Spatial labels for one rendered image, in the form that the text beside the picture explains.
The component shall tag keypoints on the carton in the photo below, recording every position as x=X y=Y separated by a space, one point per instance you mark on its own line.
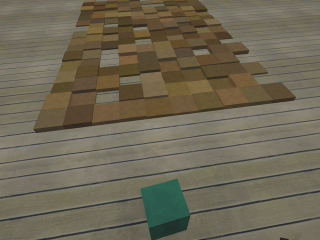
x=166 y=210

